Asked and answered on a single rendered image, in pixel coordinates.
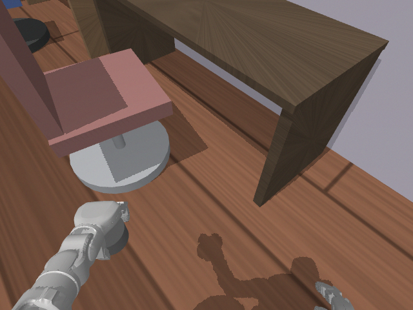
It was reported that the left robot hand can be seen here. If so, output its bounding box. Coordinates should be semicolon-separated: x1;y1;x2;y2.
74;201;130;260

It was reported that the right robot hand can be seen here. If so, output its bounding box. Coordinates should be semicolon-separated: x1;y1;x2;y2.
314;282;354;310

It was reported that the tin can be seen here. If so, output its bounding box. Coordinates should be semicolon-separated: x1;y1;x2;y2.
105;218;129;255

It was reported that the left robot arm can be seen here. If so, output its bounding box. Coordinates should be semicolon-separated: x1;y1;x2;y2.
12;223;105;310

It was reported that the office chair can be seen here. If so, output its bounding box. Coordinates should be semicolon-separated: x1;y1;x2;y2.
0;0;173;194
2;0;50;53

